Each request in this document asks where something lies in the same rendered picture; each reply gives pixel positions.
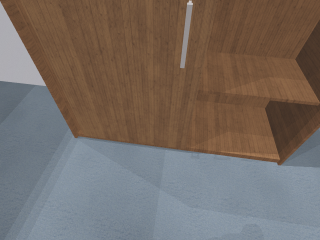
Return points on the handle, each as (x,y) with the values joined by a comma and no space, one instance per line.
(186,33)

